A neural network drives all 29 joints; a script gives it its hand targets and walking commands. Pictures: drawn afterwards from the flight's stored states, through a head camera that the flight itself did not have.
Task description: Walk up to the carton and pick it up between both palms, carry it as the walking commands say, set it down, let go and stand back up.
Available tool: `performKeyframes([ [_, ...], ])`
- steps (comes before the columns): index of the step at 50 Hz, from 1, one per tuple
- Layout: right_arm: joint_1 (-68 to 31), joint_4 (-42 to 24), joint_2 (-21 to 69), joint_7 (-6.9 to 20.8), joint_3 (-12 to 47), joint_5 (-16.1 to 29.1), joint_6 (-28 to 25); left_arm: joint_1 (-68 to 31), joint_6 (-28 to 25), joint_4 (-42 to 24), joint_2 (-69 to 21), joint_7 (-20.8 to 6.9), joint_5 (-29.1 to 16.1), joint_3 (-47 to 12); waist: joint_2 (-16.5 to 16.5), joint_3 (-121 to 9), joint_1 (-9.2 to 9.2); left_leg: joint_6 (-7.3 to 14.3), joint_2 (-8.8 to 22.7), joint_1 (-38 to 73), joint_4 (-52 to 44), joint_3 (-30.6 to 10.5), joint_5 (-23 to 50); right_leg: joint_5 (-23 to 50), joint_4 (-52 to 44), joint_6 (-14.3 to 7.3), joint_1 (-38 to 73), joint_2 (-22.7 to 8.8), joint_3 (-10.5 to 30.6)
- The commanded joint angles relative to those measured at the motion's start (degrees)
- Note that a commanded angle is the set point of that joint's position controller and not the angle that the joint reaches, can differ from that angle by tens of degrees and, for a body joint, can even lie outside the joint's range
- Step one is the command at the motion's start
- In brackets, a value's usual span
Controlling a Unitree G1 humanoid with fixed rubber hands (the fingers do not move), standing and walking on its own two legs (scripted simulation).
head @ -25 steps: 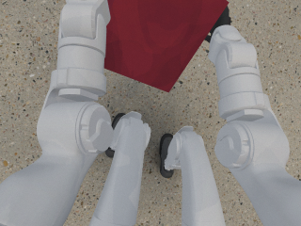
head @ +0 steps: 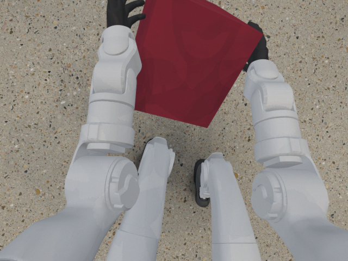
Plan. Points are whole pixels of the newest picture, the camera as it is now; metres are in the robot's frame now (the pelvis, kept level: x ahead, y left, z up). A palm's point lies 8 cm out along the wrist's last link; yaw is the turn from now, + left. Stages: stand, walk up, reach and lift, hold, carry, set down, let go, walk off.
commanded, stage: reach and lift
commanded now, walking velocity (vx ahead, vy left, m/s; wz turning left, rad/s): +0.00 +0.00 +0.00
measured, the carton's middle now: (178, 47) +0.54 +0.07 -0.19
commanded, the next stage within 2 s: none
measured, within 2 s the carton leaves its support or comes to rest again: neither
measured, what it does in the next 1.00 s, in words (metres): rises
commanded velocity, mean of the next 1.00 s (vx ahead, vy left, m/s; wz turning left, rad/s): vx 0.00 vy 0.00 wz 0.00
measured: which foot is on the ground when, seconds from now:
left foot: down 0.00-1.00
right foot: down 0.00-1.00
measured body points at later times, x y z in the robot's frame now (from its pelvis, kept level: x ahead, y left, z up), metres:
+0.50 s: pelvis +0.01 -0.02 +0.04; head +0.21 +0.01 +0.44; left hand +0.50 +0.16 +0.04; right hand +0.49 -0.10 -0.01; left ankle +0.15 +0.12 -0.58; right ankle +0.09 -0.14 -0.58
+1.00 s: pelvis +0.08 -0.01 +0.11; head +0.24 +0.01 +0.53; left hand +0.46 +0.16 +0.07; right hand +0.47 -0.10 +0.03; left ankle +0.15 +0.12 -0.58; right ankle +0.09 -0.14 -0.58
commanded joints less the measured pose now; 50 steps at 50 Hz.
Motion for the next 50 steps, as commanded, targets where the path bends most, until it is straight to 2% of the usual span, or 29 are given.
performKeyframes([
  [1,-65.74,-28.51,52.3,16.95,33.17,15.09,-10.91,-22.08,8.56,2.03,-64.59,-15.67,-10.06,-40.3,9.52,-129.75,-1.17,-1.64,-1.2,69.0,-7.04,5.98,25.09,12.36,-9.73,-2.05,7.97,4.23,-3.69],
  [2,-63.85,-20.7,51.33,17.33,31.22,13.4,-10.67,-13.52,9.19,13.25,-68.82,-16.11,-9.39,-38.52,11.24,-116.39,-2.06,-1.61,-0.94,64.27,-8.32,4.31,16.86,5.26,-8.07,-1.74,0.66,3.53,-4.4],
  [3,-65.64,-27.79,51.54,16.43,32.97,12.63,-10.36,-16.13,9.31,9.59,-69.73,-17.01,-12.01,-39.12,4.08,-125.72,-5.48,-0.97,-1.43,61.95,-8.66,6.45,17.09,9.96,-11.65,-1.65,13.45,3.85,-4.23],
  [5,-64.94,-31.29,55.15,16.02,37.13,15.32,-9.45,-13.87,9.65,5.26,-69.28,-16.89,-13.1,-42.35,2.59,-133.2,-4.4,0.02,-2.12,65.27,-9.89,7.21,20.47,15.83,-11.64,-1.26,20.69,4.08,-4.24],
  [7,-72.04,-27.17,51.15,15.26,32.22,12.04,-9.05,-18.64,10.38,15.11,-63.15,-17.63,-9.29,-33.23,0.24,-115.12,-1.53,0.65,-1.85,51.48,-10.98,8.47,5.82,3.46,-13.39,-1.24,16.24,3.28,-2.37],
  [9,-69.09,-23.67,52.52,15.35,32.66,10.69,-8.63,-19.31,9.54,17.01,-63.89,-19.12,-10.2,-31.45,-2.07,-109.05,-4.22,0.95,-1.49,45.54,-12.35,9.25,1.27,1.19,-15.6,-1.08,18.24,2.05,-2.23],
  [10,-69.25,-19.08,54.41,15.3,30.66,9.83,-8.52,-18.86,9.72,20.55,-63.65,-19.67,-8.2,-29.31,-3.39,-104.08,-1.67,1.77,-1.73,39.31,-13.15,8.9,-4.14,-3.21,-15.97,-0.96,17.86,1.36,-1.73],
  [11,-73.72,-25.81,56.39,14.81,34.5,11.68,-8.83,-22.96,9.36,12.19,-66.0,-19.52,-12.6,-33.41,-4.94,-115.97,-2.82,1.43,-2.34,45.29,-12.48,9.34,0.28,1.42,-16.86,-0.97,26.19,2.17,-1.21],
  [12,-73.47,-20.81,54.07,14.87,30.09,11.43,-8.39,-21.31,10.47,20.52,-63.74,-20.01,-9.43,-26.61,-3.06,-102.54,-0.8,1.68,-1.74,39.71,-14.17,9.95,-3.43,-3.15,-18.22,-0.55,20.37,1.12,-1.34],
  [14,-70.81,-24.66,58.43,14.45,29.23,10.87,-9.28,-25.46,9.66,10.77,-67.55,-20.23,-11.18,-30.89,-1.66,-114.48,-2.45,0.94,-2.49,49.36,-14.17,9.41,4.37,5.69,-17.88,-0.8,25.47,1.95,-1.61],
  [16,-72.4,-19.73,53.96,13.91,25.01,10.42,-10.14,-24.53,10.32,22.13,-68.73,-20.15,-9.44,-29.19,3.81,-102.45,-4.31,0.3,-1.41,46.45,-16.18,7.71,-5.87,-2.34,-17.19,-1.25,14.82,1.65,-2.73],
  [19,-66.8,-22.04,61.28,15.18,26.41,12.03,-9.41,-15.71,9.85,15.02,-68.69,-20.15,-7.14,-26.87,4.49,-109.62,0.14,1.29,-2.04,52.61,-17.76,10.35,4.31,5.16,-21.44,-0.73,27.74,1.47,-0.88],
  [20,-59.02,-10.3,61.62,15.8,21.83,7.49,-8.52,-12.7,10.0,23.2,-65.87,-20.8,-4.61,-24.3,0.93,-96.4,-0.52,1.51,-1.31,46.04,-18.47,8.12,0.64,1.87,-20.2,-0.87,17.17,1.58,-1.77],
  [26,-44.11,-5.45,64.08,16.8,18.27,2.83,-8.74,5.42,8.68,29.09,-64.16,-22.42,4.48,-11.76,-1.26,-73.64,5.69,3.12,-1.29,39.08,-23.23,11.85,11.36,8.68,-28.59,-0.4,22.34,0.49,0.68],
  [27,-42.12,-9.12,64.89,16.79,21.42,5.63,-9.52,0.65,7.57,18.12,-67.22,-22.29,0.99,-17.53,-0.06,-82.72,3.71,2.58,-1.31,48.84,-24.71,10.65,19.2,15.6,-29.47,-0.27,27.34,0.97,0.48],
  [28,-41.94,-7.72,63.06,16.24,18.51,2.86,-10.19,0.76,7.44,22.2,-66.73,-22.63,2.0,-15.51,-0.43,-72.31,1.71,2.91,-0.75,42.8,-24.21,10.01,13.23,9.47,-30.31,-1.22,20.84,0.31,1.31],
  [29,-41.81,-7.84,63.2,16.18,19.78,2.97,-11.0,3.83,6.29,22.65,-64.6,-22.99,2.53,-13.85,-3.17,-69.79,3.72,3.29,-0.64,42.16,-25.02,9.45,14.99,11.29,-30.56,-0.79,20.89,0.21,0.94],
  [30,-38.59,-10.49,62.91,15.98,21.11,2.91,-11.81,5.25,6.14,18.36,-70.62,-23.32,0.02,-20.12,-1.03,-76.37,-1.45,2.88,-1.12,47.98,-26.06,8.46,18.38,15.56,-30.48,-1.6,23.92,0.81,0.11],
  [36,-33.16,-16.99,60.35,15.08,27.19,2.65,-16.03,13.73,2.97,17.25,-68.01,-21.55,-0.14,-23.72,0.3,-75.15,1.36,0.49,-0.91,54.42,-26.78,7.82,36.32,25.86,-32.45,-1.9,23.21,2.01,1.26],
  [37,-26.71,-10.19,59.17,15.62,23.98,-0.5,-15.49,15.62,3.62,17.92,-69.82,-21.08,-0.09,-25.22,-0.11,-71.94,-2.7,-0.37,0.53,56.25,-27.85,5.33,35.33,22.15,-33.27,-2.12,19.88,2.37,-0.24],
  [39,-22.91,-9.76,62.31,15.41,26.48,0.42,-14.29,19.12,4.11,18.65,-67.4,-20.77,0.44,-24.01,-2.8,-70.81,1.09,0.25,-0.66,52.87,-30.97,7.13,31.51,22.73,-35.16,-1.1,27.23,2.28,-0.27],
  [41,-22.54,-14.58,63.5,16.06,30.89,3.41,-14.64,15.6,3.82,8.59,-71.45,-19.63,-3.11,-34.66,3.32,-83.01,-1.64,-1.0,0.11,66.2,-32.87,5.58,37.78,24.88,-35.84,-1.34,31.66,2.63,0.48],
  [42,-23.29,-13.88,67.06,16.13,31.01,3.75,-14.16,20.44,3.46,13.29,-67.36,-19.72,0.82,-28.53,-3.3,-75.47,3.38,0.87,-0.29,58.31,-31.27,7.4,36.14,25.58,-36.49,-0.12,29.7,2.65,1.13],
  [43,-22.36,-18.53,65.27,16.64,34.16,4.06,-14.74,21.65,3.65,10.16,-68.72,-20.06,-1.36,-32.93,-2.57,-85.16,0.39,0.34,0.25,64.29,-30.82,6.08,44.03,30.86,-36.12,-0.24,32.53,2.62,0.41],
  [45,-25.84,-25.14,64.55,16.71,39.17,7.84,-16.07,19.86,2.86,4.83,-70.96,-19.96,-2.78,-38.7,2.24,-90.93,3.58,0.21,-1.07,63.34,-31.32,7.44,44.84,34.11,-36.13,-0.46,37.92,2.17,2.45],
  [46,-25.52,-26.74,66.91,16.5,41.8,9.9,-15.67,19.0,2.8,2.13,-69.13,-19.81,-5.21,-41.7,-2.59,-94.95,3.25,1.2,-0.55,66.52,-31.22,6.41,44.28,33.96,-36.17,-0.04,39.81,2.21,2.31],
  [47,-20.35,-20.92,64.81,16.62,36.98,6.59,-15.45,22.78,3.02,6.93,-68.18,-20.01,-2.43,-38.05,-0.35,-85.45,4.03,0.28,-0.21,63.42,-33.34,6.73,46.14,33.37,-37.33,0.48,33.02,2.38,1.43],
  [49,-20.89,-18.25,63.78,16.6,33.59,4.91,-15.27,18.77,3.22,5.45,-69.52,-20.39,-2.63,-37.19,-0.7,-77.14,-0.4,0.1,0.17,62.46,-33.58,6.74,34.52,24.12,-39.65,-1.03,31.82,1.79,2.14],
  [50,-15.29,-16.34,65.54,16.72,34.85,4.56,-13.96,25.66,3.83,8.27,-66.98,-20.26,-0.55,-34.18,-0.96,-74.06,2.19,1.39,0.25,63.42,-35.38,6.62,35.42,25.22,-40.46,-0.49,32.9,0.7,1.92],
])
